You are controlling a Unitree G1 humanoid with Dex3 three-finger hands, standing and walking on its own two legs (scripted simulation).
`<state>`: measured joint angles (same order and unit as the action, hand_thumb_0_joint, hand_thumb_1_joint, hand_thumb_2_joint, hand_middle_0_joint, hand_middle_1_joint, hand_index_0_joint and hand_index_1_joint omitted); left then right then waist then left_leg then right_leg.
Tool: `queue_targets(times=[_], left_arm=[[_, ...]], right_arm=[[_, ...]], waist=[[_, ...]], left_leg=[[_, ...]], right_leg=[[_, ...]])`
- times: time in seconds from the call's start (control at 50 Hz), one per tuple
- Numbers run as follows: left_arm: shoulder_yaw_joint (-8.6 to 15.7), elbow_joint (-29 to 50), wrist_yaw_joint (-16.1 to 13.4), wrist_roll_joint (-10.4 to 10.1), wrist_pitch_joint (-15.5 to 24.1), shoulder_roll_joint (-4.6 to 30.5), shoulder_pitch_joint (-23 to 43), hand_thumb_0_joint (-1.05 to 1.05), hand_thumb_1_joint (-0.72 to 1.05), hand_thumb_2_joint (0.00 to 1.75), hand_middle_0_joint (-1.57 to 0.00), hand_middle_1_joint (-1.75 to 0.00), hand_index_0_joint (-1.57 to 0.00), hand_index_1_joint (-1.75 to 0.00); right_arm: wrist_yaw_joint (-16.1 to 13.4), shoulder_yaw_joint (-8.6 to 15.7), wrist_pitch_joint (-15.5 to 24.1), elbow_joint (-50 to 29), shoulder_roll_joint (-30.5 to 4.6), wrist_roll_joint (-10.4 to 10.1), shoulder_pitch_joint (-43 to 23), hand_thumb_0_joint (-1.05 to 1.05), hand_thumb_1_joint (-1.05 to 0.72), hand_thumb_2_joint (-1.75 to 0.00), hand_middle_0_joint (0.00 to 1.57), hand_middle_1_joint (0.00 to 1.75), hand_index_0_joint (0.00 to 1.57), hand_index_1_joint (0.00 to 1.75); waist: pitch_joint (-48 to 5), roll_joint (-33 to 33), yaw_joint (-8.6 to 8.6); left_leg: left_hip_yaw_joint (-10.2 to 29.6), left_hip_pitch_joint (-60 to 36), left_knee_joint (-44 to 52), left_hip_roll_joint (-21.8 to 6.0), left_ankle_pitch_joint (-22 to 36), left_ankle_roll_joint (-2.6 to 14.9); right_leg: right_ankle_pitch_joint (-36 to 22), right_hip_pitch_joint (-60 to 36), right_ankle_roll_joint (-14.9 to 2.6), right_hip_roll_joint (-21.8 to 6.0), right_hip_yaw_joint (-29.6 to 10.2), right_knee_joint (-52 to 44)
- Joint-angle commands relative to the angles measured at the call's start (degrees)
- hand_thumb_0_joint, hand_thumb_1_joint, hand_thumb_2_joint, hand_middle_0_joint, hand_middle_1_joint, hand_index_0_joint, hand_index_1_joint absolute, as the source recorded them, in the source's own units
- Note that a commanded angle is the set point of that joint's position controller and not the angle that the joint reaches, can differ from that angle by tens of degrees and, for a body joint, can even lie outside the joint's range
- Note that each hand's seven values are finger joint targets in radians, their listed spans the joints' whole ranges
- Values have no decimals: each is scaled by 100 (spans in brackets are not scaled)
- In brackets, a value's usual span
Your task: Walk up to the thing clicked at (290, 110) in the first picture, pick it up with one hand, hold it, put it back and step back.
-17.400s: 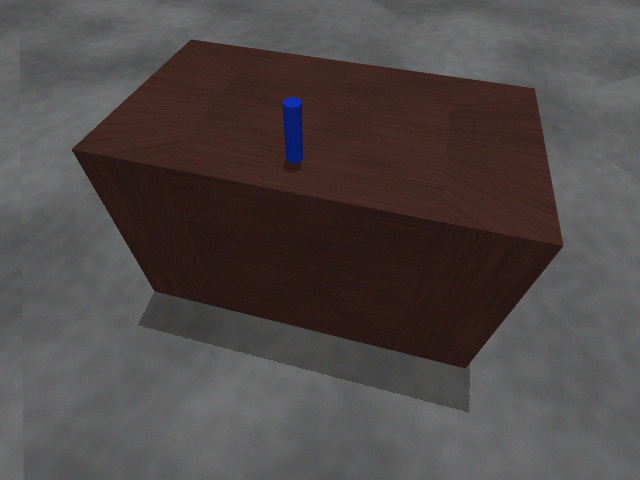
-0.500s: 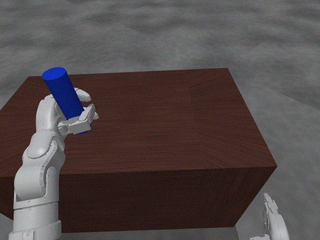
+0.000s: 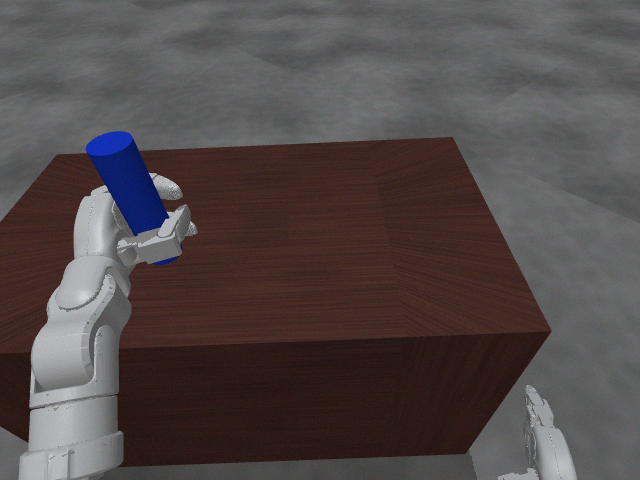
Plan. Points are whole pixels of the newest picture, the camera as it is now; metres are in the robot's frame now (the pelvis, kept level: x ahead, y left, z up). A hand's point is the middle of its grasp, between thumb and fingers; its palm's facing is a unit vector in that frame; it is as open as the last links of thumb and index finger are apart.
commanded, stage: hold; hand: left
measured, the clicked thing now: (140, 204) +0.33 +0.20 +0.22
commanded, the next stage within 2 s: crouch in 0.94 s
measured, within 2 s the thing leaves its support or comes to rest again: neither
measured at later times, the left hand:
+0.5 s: hand (167, 229) +0.33 +0.18 +0.19, palm faces +0.15 -0.99 +0.02, open 5.1 cm
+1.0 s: hand (172, 225) +0.34 +0.18 +0.19, palm faces +0.15 -0.99 +0.02, open 5.1 cm
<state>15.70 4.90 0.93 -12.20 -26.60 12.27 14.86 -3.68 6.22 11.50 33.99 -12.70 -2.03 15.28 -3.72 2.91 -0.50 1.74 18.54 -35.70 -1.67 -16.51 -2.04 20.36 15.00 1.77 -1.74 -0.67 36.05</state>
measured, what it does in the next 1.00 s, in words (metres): stands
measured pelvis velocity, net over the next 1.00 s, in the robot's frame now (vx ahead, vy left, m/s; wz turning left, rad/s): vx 0.00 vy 0.00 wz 0.00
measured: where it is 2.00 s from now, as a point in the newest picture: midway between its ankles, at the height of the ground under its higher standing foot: outside the picture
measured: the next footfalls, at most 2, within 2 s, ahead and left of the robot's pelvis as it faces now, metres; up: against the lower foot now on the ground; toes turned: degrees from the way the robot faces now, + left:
none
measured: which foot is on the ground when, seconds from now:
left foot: down 0.00-1.00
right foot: down 0.00-1.00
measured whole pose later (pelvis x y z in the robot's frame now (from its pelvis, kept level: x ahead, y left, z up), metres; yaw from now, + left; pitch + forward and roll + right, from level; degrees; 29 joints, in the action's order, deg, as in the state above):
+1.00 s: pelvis +0.00 +0.00 +0.00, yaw +0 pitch -1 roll +0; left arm 15.1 3.9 0.6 -12.0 -25.4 11.5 14.3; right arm -3.1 6.1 11.9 34.6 -12.1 -1.9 14.7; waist -3.4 3.0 -0.4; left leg 1.7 17.8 -34.5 -1.8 -16.2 -2.1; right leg 19.9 14.2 1.7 -1.7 -0.7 34.7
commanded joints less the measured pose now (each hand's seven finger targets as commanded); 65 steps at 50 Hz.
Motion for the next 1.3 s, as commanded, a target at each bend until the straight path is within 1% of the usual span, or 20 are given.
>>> queue_targets(times=[0.0, 0.16, 0.18, 0.26, 0.28, 0.3, 0.44, 0.5, 0.52, 0.62, 0.64, 0.84, 0.88, 0.9, 0.98, 1.0, 1.04, 1.08, 1.12, 1.28], left_arm=[[191, 1473, 29, -86, 469, 865, 1995, 0, 73, 131, -139, -144, -141, -143], [483, 1847, -184, 15, 689, 1229, 2200, 0, 72, 131, -137, -143, -139, -142], [63, 1877, -164, 19, 694, 779, 2283, 0, 73, 132, -138, -144, -140, -144], [432, 1561, -130, 7, 685, 1219, 2304, 0, 74, 134, -139, -145, -141, -144], [83, 1263, -86, 2, 619, 781, 2155, 0, 75, 135, -139, -146, -141, -145], [349, 1501, -77, -32, 632, 1048, 2204, 0, 75, 135, -140, -147, -142, -146], [333, 1208, 41, -78, 532, 1000, 1928, 0, 75, 133, -139, -145, -141, -144], [-47, 1518, 7, -61, 623, 567, 2016, 0, 74, 132, -137, -143, -139, -142], [456, 1630, -58, -69, 664, 1092, 2019, 0, 75, 133, -136, -143, -138, -142], [68, 1784, -130, -16, 779, 700, 2078, 0, 73, 132, -136, -142, -138, -141], [379, 1887, -152, -15, 810, 1053, 2153, 0, 74, 133, -137, -143, -139, -143], [304, 1294, -13, -68, 583, 1001, 2145, 0, 76, 135, -139, -146, -141, -145], [-40, 1130, 24, -49, 551, 610, 2031, 0, 77, 134, -139, -145, -141, -144], [388, 1416, -29, -60, 573, 1035, 2071, 0, 75, 134, -138, -144, -140, -144], [-47, 1464, -47, -70, 635, 521, 2093, 0, 75, 132, -136, -144, -138, -143], [425, 1436, -95, -79, 649, 1031, 2061, 0, 75, 133, -138, -144, -140, -143], [293, 1730, -108, 12, 717, 1047, 2225, 0, 61, 131, -137, -144, -139, -144], [30, 1549, -68, 31, 716, 708, 2046, 0, 60, 132, -139, -145, -140, -144], [127, 1177, -55, 6, 717, 810, 1948, 0, 61, 134, -142, -148, -143, -147], [277, 116, -14, 70, 1099, 1030, 2345, 0, 64, 134, -141, -147, -143, -146]], right_arm=[[26, 282, 351, -966, -729, -37, -736, 0, 55, -5, 5, 5, 5, 5], [-54, 375, 366, -970, -812, 12, -710, 0, 54, -5, 5, 5, 5, 5], [-32, 138, 375, -1002, -538, 1, -875, 0, 55, -5, 5, 5, 5, 5], [-85, 372, 402, -916, -826, 23, -850, 0, 54, -5, 5, 5, 5, 5], [-45, 185, 384, -554, -539, 9, -674, 0, 55, -5, 5, 5, 5, 5], [-52, 255, 393, -808, -652, 9, -750, 0, 55, -5, 5, 5, 5, 5], [35, 259, 376, -851, -701, -29, -637, 0, 55, -5, 5, 5, 5, 5], [62, 228, 379, -842, -587, -26, -694, 0, 55, -5, 5, 5, 5, 5], [34, 332, 382, -907, -752, -7, -631, 0, 55, -5, 5, 5, 5, 5], [-16, 158, 406, -882, -516, 1, -798, 0, 54, -5, 5, 5, 5, 5], [-48, 247, 409, -988, -683, 13, -834, 0, 54, -5, 5, 5, 5, 5], [-48, 295, 364, -925, -741, -11, -756, 0, 55, -5, 5, 5, 5, 5], [27, 154, 351, -616, -514, -21, -557, 0, 55, -5, 5, 5, 5, 5], [2, 276, 385, -1042, -739, -15, -766, 0, 55, -5, 5, 5, 5, 5], [74, 120, 355, -870, -451, -33, -680, 0, 55, -5, 5, 5, 5, 5], [23, 384, 367, -1088, -826, -25, -760, 0, 54, -5, 5, 5, 5, 5], [43, 195, 338, -967, -594, -16, -638, 0, 56, -5, 5, 5, 5, 5], [65, -42, 335, -1015, -329, -7, -721, 0, 57, -4, 5, 5, 5, 5], [13, 190, 305, -850, -581, -4, -671, 0, 57, -4, 5, 5, 5, 5], [57, 74, 365, -759, -550, 29, -750, 0, 57, -4, 5, 5, 5, 5]], waist=[[-996, -243, -21], [-1296, -157, 46], [-1167, -139, 33], [-1236, -254, 58], [-941, -59, 50], [-1103, -129, 11], [-909, -334, 25], [-936, -94, 42], [-1149, -251, -7], [-1210, -149, 11], [-1328, -207, 21], [-1117, -385, 101], [-869, -225, 76], [-1158, -377, 17], [-1032, -168, -5], [-1171, -412, 48], [-1222, -168, 15], [-1100, -190, -15], [-1032, -273, 86], [-830, -482, 176]], left_leg=[[-283, -817, 480, 177, 807, 219], [-274, -1032, 405, 152, 1102, 215], [-248, -959, 446, 149, 1013, 199], [-249, -957, 466, 152, 896, 220], [-277, -859, 465, 174, 873, 196], [-283, -887, 479, 170, 900, 208], [-282, -858, 525, 156, 827, 225], [-274, -914, 564, 139, 799, 179], [-277, -933, 509, 150, 861, 214], [-280, -1006, 441, 166, 1096, 201], [-272, -1056, 438, 157, 1084, 215], [-296, -1000, 488, 183, 1075, 240], [-308, -920, 509, 183, 1083, 219], [-289, -1020, 500, 173, 1113, 234], [-285, -950, 513, 170, 1132, 199], [-283, -1003, 490, 162, 1101, 233], [-303, -1042, 438, 181, 1298, 226], [-275, -970, 453, 171, 1305, 210], [-275, -966, 473, 164, 1235, 233], [-291, -716, 475, 174, 840, 263]], right_leg=[[-1055, 340, -90, 167, 348, -731], [-1349, 154, -67, 155, 321, -677], [-1250, 207, -85, 171, 345, -678], [-1159, 173, -82, 172, 338, -739], [-1138, 321, -99, 171, 351, -733], [-1154, 238, -86, 167, 338, -763], [-1076, 316, -84, 188, 354, -776], [-1015, 377, -121, 212, 373, -757], [-1083, 235, -89, 187, 336, -768], [-1316, 170, -77, 182, 330, -727], [-1327, 107, -65, 175, 324, -724], [-1381, 204, -56, 168, 335, -796], [-1372, 298, -85, 173, 357, -787], [-1380, 161, -65, 171, 347, -794], [-1362, 197, -101, 185, 369, -754], [-1372, 115, -63, 179, 345, -770], [-1569, 64, -74, 152, 328, -728], [-1548, 99, -84, 169, 353, -705], [-1550, 147, -73, 155, 334, -730], [-1204, 390, -58, 139, 267, -781]])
